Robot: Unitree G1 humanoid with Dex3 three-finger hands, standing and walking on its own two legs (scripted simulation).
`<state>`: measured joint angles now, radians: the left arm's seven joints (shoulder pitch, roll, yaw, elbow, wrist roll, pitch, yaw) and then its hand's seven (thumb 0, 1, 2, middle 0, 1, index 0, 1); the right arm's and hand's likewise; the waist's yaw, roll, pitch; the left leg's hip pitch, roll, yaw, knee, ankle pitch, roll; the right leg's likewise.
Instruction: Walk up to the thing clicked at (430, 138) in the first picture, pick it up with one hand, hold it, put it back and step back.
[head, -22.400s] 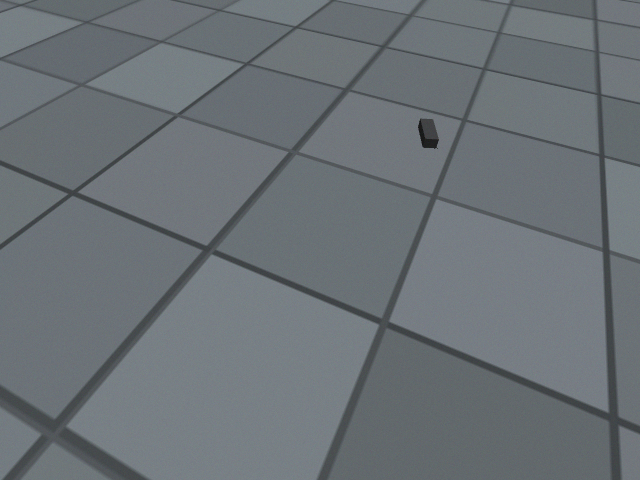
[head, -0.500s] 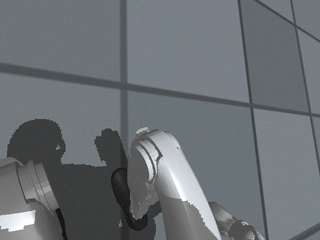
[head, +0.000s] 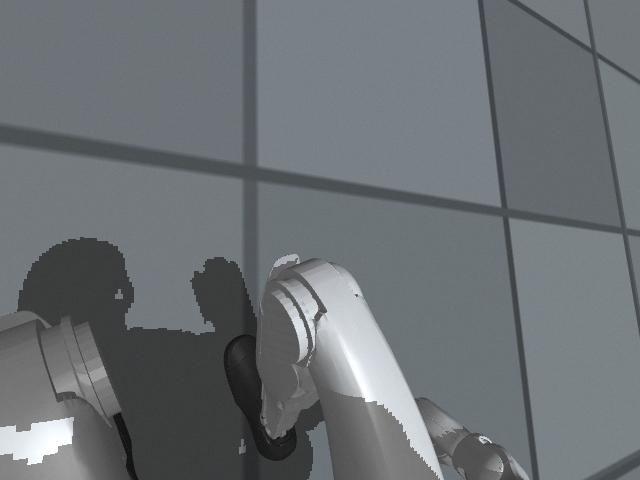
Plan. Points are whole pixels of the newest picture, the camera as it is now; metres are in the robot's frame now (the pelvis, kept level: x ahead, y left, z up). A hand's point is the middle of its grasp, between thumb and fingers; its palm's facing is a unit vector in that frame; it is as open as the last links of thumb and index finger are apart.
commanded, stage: close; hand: left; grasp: from above
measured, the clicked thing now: out of the picture +0.39 +0.39 -0.27
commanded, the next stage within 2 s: settle in 0.38 s
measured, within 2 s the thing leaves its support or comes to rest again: leaves its support in 0.78 s
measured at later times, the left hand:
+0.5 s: hand out of the picture +0.38 +0.39 -0.24, palm faces -0.41 -0.20 -0.89, open 10.3 cm
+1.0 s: hand out of the picture +0.38 +0.40 -0.19, palm faces -0.36 -0.17 -0.92, open 10.2 cm
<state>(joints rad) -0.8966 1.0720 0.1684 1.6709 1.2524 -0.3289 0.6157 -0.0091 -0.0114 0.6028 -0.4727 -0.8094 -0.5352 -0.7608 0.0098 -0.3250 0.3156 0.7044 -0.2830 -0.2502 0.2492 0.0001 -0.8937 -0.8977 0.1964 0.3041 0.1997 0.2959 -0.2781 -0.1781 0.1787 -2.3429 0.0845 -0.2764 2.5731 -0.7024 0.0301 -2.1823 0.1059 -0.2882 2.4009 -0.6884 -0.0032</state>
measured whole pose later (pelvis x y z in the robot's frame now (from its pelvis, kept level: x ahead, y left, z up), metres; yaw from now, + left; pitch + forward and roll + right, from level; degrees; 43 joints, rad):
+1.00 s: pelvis +0.00 +0.00 +0.01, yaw +2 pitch +28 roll -13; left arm -0.80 0.91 0.17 1.38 1.21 -0.24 0.48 -0.01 -0.05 0.54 -0.61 -0.67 -0.68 -0.60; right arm 0.08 -0.32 0.17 0.72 -0.21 -0.22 0.25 0.00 -0.91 -0.90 0.20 0.30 0.20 0.30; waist -0.21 -0.10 0.05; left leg -2.37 0.07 -0.22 2.53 -0.68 0.03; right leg -2.22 0.08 -0.25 2.39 -0.70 -0.01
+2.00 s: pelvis -0.01 -0.01 +0.10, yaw +9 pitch +34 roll -8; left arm -0.64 0.71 0.08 0.95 1.08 -0.19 0.13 -0.01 -0.08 0.54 -0.67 -0.62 -0.74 -0.55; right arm 0.15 -0.28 -0.01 0.69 -0.05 0.00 0.11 0.00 -0.92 -0.91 0.20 0.30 0.20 0.30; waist -0.10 0.01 -0.12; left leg -2.17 0.05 -0.09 2.18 -0.62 0.04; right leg -2.06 0.05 -0.13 2.13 -0.67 -0.01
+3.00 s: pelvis +0.04 +0.01 +0.40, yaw +15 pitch +14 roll -3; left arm -0.33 0.42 -0.16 0.85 1.02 -0.02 0.17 -0.02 -0.05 0.56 -0.59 -0.70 -0.64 -0.67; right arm 0.26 -0.25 -0.02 0.73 0.04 -0.04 -0.04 0.01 -0.90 -0.90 0.20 0.30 0.20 0.30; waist -0.06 0.03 -0.11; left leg -0.87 0.04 0.01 1.04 -0.41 0.02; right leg -0.80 0.05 -0.01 0.99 -0.43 0.00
